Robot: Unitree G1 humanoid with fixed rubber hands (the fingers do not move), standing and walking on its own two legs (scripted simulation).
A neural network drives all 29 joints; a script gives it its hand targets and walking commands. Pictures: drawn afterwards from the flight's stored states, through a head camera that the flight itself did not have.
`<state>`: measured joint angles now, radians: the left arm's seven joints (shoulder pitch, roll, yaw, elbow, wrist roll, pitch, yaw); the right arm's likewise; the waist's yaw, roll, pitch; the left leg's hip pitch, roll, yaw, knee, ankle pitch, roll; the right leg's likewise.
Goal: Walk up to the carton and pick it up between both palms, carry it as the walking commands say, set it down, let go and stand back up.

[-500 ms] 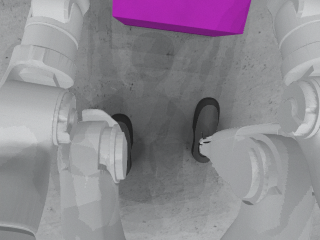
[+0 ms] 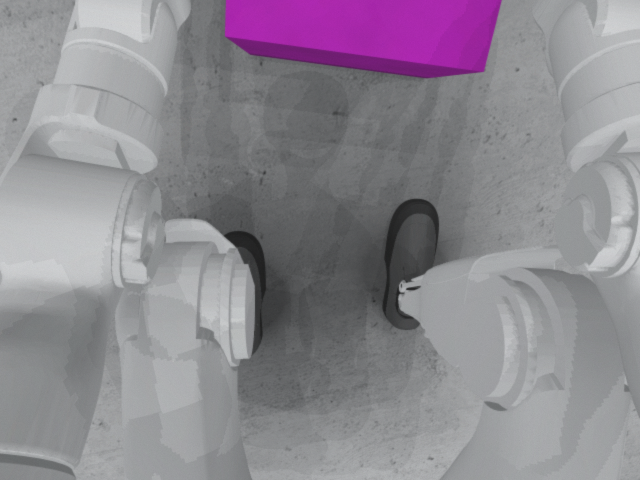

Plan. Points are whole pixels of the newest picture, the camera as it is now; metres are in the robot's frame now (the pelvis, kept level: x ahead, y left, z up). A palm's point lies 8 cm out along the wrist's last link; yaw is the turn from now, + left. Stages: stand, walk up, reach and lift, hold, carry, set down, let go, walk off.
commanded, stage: reach and lift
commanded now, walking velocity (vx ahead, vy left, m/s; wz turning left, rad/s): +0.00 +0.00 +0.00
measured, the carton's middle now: out of the picture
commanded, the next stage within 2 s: none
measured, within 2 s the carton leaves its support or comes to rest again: leaves its support in 0.38 s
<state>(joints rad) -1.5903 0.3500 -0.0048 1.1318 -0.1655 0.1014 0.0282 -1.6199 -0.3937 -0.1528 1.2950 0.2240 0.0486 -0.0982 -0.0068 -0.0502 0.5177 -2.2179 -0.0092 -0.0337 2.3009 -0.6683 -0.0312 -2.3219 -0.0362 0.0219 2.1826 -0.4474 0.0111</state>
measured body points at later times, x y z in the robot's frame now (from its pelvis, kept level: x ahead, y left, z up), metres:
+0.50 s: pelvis -0.01 +0.00 +0.00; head +0.38 +0.02 +0.22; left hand +0.58 +0.14 -0.18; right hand +0.59 -0.18 -0.17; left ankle +0.09 +0.13 -0.32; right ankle +0.15 -0.13 -0.32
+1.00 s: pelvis -0.01 +0.00 +0.01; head +0.35 -0.01 +0.25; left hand +0.57 +0.13 -0.13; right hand +0.58 -0.19 -0.12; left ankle +0.09 +0.13 -0.32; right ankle +0.15 -0.13 -0.32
